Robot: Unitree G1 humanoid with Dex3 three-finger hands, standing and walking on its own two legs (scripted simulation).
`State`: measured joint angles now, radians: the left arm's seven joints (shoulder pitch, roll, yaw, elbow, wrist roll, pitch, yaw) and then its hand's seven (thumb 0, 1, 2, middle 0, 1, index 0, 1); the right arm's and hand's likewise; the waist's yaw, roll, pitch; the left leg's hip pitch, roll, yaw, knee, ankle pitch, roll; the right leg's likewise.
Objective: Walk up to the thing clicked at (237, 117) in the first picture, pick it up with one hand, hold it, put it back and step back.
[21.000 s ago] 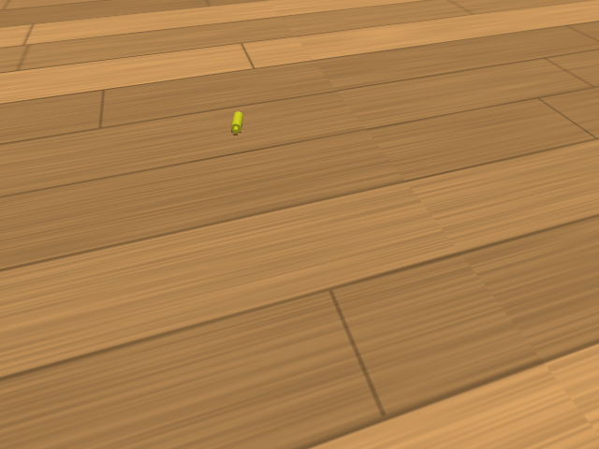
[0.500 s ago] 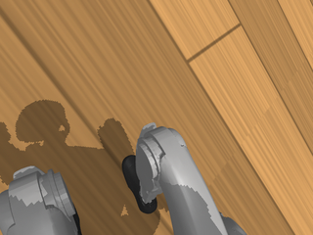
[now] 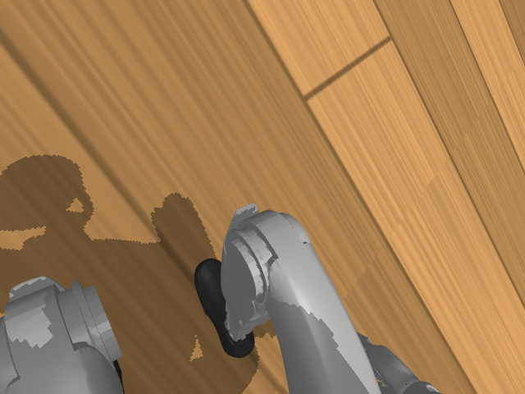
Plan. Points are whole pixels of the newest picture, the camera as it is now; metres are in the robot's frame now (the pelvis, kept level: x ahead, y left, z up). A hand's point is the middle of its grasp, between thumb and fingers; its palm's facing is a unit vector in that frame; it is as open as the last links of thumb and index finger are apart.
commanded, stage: rest palm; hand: left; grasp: from above
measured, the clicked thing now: out of the picture +0.48 +0.36 -0.28
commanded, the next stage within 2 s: close in 0.78 s
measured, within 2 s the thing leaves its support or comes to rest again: neither
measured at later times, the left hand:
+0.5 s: hand out of the picture +0.47 +0.33 -0.26, palm faces -0.46 -0.13 -0.88, open 12.8 cm
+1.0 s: hand out of the picture +0.46 +0.33 -0.27, palm faces -0.48 -0.15 -0.87, open 12.0 cm
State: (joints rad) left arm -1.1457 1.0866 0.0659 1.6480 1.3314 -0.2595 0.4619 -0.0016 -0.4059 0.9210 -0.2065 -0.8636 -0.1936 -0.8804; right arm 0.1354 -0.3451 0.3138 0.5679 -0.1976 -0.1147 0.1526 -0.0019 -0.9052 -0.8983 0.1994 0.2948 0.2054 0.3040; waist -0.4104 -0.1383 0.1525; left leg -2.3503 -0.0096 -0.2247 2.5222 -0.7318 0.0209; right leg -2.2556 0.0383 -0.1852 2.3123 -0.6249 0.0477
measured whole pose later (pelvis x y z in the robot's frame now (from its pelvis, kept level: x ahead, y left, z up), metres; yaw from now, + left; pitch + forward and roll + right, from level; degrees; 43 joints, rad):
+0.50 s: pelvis +0.00 +0.00 +0.00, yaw -1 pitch +29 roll -16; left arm -1.17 1.12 0.06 1.72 1.35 -0.27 0.53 0.00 -0.30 0.84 -0.26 -0.85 -0.26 -0.86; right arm 0.13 -0.35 0.35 0.57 -0.22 -0.16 0.18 0.00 -0.91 -0.90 0.20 0.29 0.21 0.30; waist -0.43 -0.16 0.18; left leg -2.35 -0.01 -0.24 2.54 -0.73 0.02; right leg -2.25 0.04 -0.19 2.32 -0.62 0.05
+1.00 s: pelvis +0.00 +0.00 +0.00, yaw -1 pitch +29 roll -16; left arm -1.13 1.12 0.08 1.69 1.32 -0.27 0.52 0.00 -0.18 0.77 -0.32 -0.84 -0.34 -0.83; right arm 0.12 -0.37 0.36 0.57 -0.22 -0.17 0.19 0.00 -0.91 -0.90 0.20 0.29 0.20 0.30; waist -0.42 -0.17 0.21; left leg -2.33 0.00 -0.25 2.54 -0.74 0.02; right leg -2.24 0.05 -0.20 2.31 -0.62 0.05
